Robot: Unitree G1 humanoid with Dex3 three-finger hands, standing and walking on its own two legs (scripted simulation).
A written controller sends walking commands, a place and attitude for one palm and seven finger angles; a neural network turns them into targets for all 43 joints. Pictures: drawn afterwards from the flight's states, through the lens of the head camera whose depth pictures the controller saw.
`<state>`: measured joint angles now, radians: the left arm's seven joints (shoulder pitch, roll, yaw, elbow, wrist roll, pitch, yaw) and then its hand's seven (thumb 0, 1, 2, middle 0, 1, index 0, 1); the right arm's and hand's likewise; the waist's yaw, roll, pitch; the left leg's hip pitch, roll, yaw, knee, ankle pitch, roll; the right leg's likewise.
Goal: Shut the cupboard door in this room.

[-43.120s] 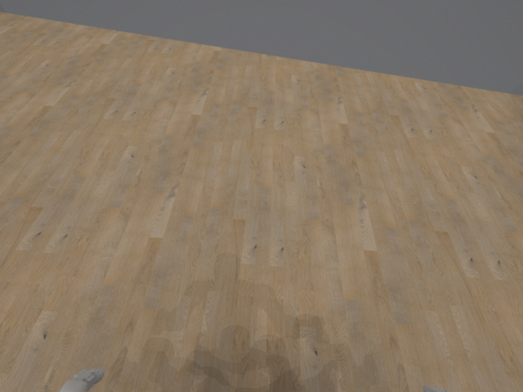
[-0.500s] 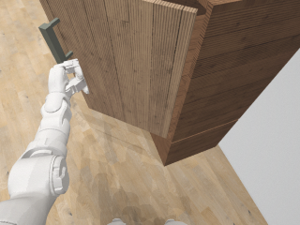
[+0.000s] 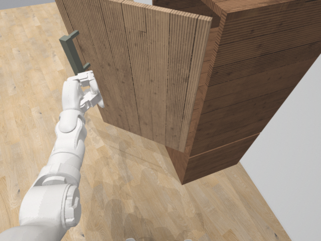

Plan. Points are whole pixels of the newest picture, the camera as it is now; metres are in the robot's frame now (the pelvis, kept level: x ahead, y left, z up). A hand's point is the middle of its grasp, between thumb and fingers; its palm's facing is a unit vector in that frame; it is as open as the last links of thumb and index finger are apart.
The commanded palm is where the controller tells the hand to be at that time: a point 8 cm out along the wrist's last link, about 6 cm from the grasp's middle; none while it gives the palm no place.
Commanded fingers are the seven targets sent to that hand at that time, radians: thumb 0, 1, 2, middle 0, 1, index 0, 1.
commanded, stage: draw the hand back to the body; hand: left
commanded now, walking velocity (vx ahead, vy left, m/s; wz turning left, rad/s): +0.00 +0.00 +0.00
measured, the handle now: (77, 54) +0.65 +0.24 +0.10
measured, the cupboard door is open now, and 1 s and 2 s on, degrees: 46 46 46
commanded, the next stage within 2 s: step back with the hand held close in 1.40 s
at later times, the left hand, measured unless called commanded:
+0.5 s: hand (50, 141) +0.31 +0.21 +0.14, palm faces +0.20 -0.97 -0.17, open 3.1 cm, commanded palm +0.27 +0.25 +0.17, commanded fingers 0.00 0.90 0.90 -0.89 -1.05 -0.89 -1.05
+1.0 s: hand out of the picture +0.21 +0.27 +0.19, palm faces +0.45 -0.80 -0.40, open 6.0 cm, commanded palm +0.16 +0.31 +0.21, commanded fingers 0.00 0.90 0.90 -0.20 -0.30 -0.20 -0.30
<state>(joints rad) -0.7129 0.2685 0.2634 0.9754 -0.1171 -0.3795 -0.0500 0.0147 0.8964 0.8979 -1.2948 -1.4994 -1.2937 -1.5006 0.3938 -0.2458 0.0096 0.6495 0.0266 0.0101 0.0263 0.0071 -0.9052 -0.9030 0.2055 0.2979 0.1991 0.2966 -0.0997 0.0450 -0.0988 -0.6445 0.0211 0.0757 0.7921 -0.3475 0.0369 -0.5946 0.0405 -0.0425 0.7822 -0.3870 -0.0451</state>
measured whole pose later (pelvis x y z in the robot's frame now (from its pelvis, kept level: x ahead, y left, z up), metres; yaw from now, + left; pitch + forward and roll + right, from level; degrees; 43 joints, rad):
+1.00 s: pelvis +0.03 +0.01 +0.04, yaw +2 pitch -3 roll +0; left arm 0.45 0.35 0.32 -0.33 -0.09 -0.06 0.09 0.01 0.89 0.90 -0.47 -0.59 -0.47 -0.59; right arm 0.21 -0.23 0.03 0.62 0.02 -0.01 -0.05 0.01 -0.90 -0.90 0.21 0.30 0.20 0.30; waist 0.05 0.08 0.00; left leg -0.12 -0.02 0.05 0.41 -0.23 0.04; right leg -0.05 0.02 -0.06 0.37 -0.27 -0.03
